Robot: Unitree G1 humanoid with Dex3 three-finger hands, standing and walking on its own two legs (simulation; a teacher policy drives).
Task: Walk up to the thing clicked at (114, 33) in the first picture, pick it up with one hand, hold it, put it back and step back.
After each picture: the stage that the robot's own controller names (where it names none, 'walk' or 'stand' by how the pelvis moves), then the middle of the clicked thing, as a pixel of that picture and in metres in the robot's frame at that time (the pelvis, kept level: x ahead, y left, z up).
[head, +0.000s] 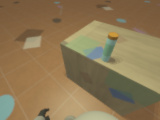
stand; (108, 48) +0.58 -0.13 +0.09
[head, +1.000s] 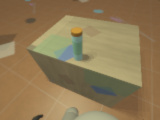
walk; (77, 46) +0.50 +0.13 +0.12
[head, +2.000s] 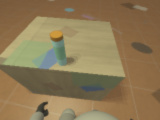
stand; (59, 50) +0.44 +0.22 +0.12
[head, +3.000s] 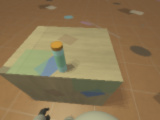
stand; (60, 58) +0.42 +0.22 +0.09
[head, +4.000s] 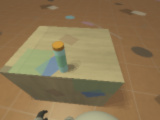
stand; (61, 58) +0.42 +0.22 +0.09
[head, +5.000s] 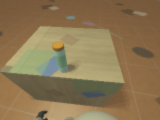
stand; (61, 59) +0.42 +0.22 +0.09
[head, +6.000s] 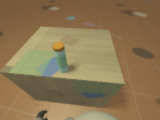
stand; (61, 59) +0.41 +0.22 +0.09
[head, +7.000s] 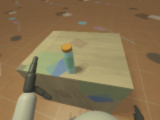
rise first; (69, 60) +0.42 +0.19 +0.09
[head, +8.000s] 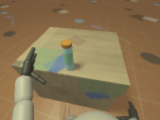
go down; (68, 56) +0.45 +0.18 +0.10
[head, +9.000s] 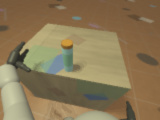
go down; (68, 57) +0.43 +0.17 +0.10
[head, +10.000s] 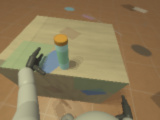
close in; (62, 54) +0.42 +0.17 +0.12
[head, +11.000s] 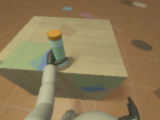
close; (58, 50) +0.44 +0.20 +0.14
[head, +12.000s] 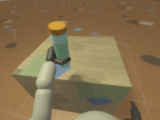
lift; (61, 48) +0.33 +0.16 +0.29
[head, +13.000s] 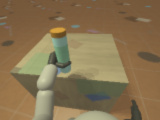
lift; (62, 53) +0.34 +0.16 +0.25
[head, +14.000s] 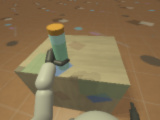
hold; (60, 50) +0.33 +0.18 +0.28
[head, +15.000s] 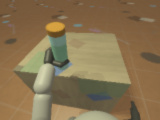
hold; (60, 50) +0.31 +0.17 +0.28
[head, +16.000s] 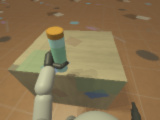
crouch; (59, 53) +0.33 +0.18 +0.24
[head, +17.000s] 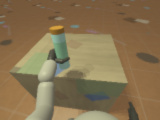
crouch; (61, 49) +0.38 +0.18 +0.24
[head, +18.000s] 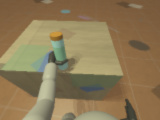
lower; (60, 52) +0.44 +0.18 +0.13
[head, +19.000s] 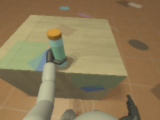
lower; (58, 50) +0.43 +0.19 +0.14
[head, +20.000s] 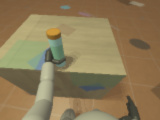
lower; (57, 50) +0.43 +0.19 +0.14
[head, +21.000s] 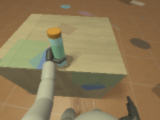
lower; (58, 49) +0.44 +0.19 +0.14
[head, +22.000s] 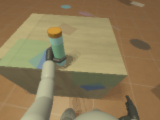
rest; (58, 49) +0.44 +0.19 +0.14
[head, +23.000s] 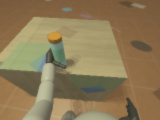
withdraw; (58, 53) +0.42 +0.19 +0.13
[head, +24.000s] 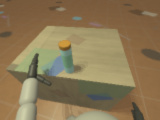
sink last; (67, 59) +0.40 +0.18 +0.12
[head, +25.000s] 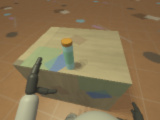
stand; (68, 55) +0.44 +0.19 +0.11
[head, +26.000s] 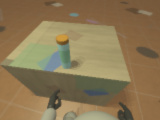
stand; (64, 54) +0.43 +0.19 +0.13
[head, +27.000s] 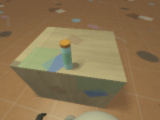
stand; (66, 56) +0.45 +0.19 +0.09
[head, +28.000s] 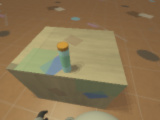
stand; (65, 59) +0.42 +0.19 +0.09
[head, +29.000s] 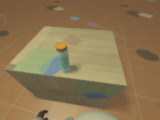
stand; (63, 59) +0.42 +0.20 +0.09
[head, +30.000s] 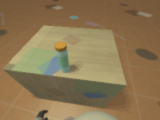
stand; (63, 59) +0.42 +0.20 +0.09
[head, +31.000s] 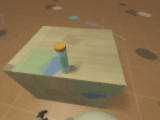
stand; (62, 59) +0.41 +0.21 +0.09
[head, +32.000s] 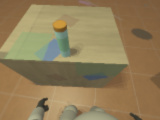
walk; (63, 41) +0.48 +0.20 +0.11
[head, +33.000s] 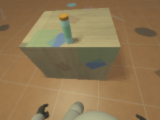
walk; (66, 30) +0.69 +0.24 +0.10
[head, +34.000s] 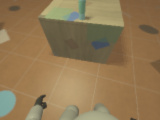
stand; (82, 6) +1.02 +0.16 +0.12
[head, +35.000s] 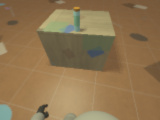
stand; (76, 20) +1.00 +0.20 +0.10
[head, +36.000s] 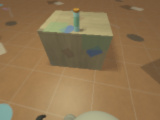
stand; (76, 21) +1.04 +0.20 +0.09
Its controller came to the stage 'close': yes
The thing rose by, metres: 0.21
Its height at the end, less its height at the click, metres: +0.00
